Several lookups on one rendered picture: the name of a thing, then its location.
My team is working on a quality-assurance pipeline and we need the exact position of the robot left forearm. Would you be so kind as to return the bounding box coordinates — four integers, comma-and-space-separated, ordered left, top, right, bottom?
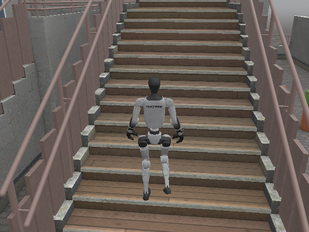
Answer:
127, 117, 136, 133

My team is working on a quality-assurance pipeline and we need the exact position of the robot right forearm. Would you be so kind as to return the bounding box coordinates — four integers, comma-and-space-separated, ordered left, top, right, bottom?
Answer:
173, 118, 183, 136

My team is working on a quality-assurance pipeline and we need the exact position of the humanoid robot torso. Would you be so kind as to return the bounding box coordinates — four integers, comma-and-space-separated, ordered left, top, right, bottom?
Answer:
143, 96, 166, 145

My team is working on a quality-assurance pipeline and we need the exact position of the left robot hand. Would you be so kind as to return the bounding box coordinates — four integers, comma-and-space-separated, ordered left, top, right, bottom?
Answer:
126, 131, 138, 140

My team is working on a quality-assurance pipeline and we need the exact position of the right robot foot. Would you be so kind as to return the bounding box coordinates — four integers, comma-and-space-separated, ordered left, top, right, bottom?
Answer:
163, 186, 171, 194

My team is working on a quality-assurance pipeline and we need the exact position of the right robot hand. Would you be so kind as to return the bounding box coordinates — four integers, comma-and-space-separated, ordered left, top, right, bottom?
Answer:
172, 134, 184, 143

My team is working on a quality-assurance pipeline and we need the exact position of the right robot upper arm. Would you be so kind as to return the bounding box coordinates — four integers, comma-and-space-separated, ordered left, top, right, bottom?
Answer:
165, 98, 178, 125

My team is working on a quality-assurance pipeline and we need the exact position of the left robot upper arm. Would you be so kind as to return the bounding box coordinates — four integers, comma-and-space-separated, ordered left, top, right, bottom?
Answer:
131, 98, 144, 124

